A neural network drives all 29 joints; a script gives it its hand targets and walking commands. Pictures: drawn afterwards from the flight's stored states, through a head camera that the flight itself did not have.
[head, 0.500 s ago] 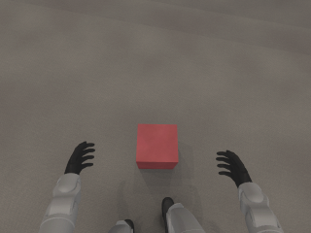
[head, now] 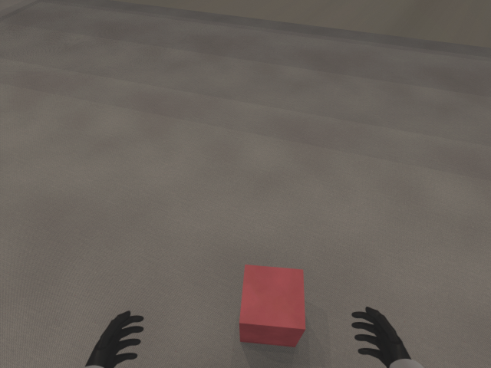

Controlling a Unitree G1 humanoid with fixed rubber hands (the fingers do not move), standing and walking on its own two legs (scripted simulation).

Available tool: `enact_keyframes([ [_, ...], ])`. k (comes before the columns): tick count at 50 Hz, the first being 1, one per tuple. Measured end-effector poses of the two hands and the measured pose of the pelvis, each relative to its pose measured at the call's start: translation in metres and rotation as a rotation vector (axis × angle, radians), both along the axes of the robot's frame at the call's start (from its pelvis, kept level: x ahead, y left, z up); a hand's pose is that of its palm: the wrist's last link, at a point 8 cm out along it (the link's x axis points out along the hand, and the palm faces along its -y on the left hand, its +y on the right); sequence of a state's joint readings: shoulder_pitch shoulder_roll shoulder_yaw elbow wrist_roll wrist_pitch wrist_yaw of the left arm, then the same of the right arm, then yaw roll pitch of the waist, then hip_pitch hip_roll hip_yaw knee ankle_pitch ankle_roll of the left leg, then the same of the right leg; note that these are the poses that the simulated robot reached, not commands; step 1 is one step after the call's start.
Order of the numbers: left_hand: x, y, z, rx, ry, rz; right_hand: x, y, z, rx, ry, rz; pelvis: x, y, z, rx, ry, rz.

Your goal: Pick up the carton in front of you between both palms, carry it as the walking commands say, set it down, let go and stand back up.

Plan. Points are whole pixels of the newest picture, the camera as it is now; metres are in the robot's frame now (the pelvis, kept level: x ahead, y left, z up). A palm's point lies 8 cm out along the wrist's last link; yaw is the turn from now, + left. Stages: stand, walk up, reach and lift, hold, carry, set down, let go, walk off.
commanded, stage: let go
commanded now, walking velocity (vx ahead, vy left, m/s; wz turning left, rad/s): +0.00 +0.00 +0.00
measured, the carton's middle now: (270, 306) +0.43 -0.09 -0.65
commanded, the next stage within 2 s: stand in 0.26 s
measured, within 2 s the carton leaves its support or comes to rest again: neither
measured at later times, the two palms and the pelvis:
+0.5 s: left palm out of the picture +0.14 +0.27 -0.08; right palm out of the picture +0.14 -0.30 -0.09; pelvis +0.01 -0.01 -0.01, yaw +0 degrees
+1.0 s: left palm out of the picture +0.12 +0.27 -0.09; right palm out of the picture +0.13 -0.32 -0.10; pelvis +0.01 -0.03 +0.00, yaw +2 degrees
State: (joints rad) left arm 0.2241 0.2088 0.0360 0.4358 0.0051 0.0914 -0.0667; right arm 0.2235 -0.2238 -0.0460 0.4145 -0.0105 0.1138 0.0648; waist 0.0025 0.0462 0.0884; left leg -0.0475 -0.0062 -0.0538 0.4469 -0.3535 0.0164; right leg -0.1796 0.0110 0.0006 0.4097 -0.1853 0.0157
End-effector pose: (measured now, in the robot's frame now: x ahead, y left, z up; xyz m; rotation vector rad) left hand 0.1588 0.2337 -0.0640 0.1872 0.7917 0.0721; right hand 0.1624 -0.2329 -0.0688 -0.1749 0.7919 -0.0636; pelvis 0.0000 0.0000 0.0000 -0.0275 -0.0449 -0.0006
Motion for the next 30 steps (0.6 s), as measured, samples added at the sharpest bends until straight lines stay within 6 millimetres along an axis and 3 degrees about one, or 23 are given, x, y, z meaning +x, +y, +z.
enact_keyframes([
  [5, 0.004, -0.003, -0.001, -0.007, -0.003, -0.003, 0.0, -0.001, 0.0, -0.01, 0.013, -0.006, 0.001, 0.0, 0.0, -0.001, -0.008, -0.002],
  [14, 0.004, -0.012, -0.008, 0.017, -0.002, -0.005, -0.012, -0.02, -0.003, -0.07, 0.05, -0.057, 0.0, -0.006, -0.003, 0.005, 0.013, -0.015],
  [23, -0.017, 0.033, -0.016, 0.185, 0.106, 0.039, -0.023, -0.058, -0.023, -0.146, 0.076, -0.047, 0.006, -0.012, -0.009, 0.017, 0.051, -0.003],
  [30, -0.022, 0.042, -0.015, 0.223, 0.143, 0.067, -0.019, -0.071, -0.031, -0.163, 0.115, -0.033, 0.013, -0.019, -0.009, 0.02, 0.053, 0.011],
])
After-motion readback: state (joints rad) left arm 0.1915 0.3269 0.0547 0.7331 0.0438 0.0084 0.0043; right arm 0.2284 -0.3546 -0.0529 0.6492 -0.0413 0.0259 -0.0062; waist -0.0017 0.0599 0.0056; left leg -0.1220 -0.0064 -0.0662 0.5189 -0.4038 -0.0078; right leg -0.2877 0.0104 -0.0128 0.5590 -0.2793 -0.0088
